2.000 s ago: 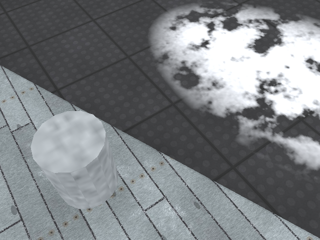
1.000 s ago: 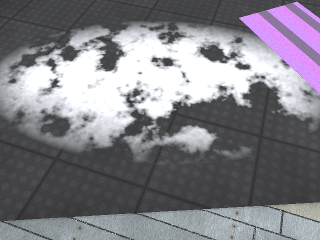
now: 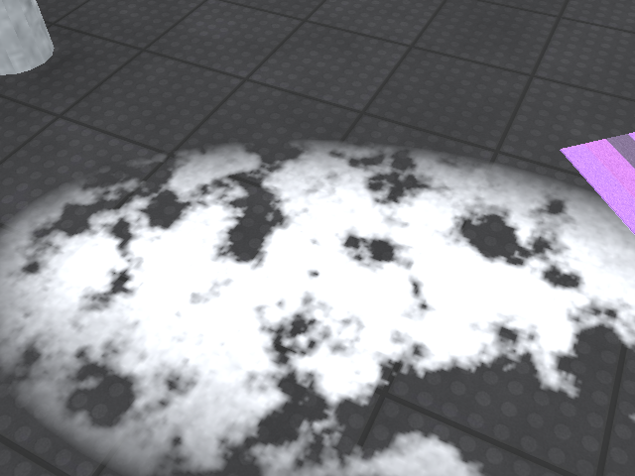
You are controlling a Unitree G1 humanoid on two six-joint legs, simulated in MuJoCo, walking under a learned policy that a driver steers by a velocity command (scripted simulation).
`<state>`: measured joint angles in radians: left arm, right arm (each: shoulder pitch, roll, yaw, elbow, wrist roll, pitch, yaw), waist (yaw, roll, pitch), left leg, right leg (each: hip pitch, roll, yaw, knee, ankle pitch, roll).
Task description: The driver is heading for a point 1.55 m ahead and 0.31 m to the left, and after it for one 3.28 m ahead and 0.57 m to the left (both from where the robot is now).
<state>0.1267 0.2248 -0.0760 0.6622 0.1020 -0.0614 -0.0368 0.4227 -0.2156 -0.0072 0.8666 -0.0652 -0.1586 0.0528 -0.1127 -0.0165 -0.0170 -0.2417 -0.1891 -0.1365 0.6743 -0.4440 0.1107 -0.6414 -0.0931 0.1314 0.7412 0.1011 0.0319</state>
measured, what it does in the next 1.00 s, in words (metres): goes down, turning left: right foot 0.13 m lower, then left foot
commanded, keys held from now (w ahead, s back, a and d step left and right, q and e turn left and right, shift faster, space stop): w+q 0.54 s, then w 0.46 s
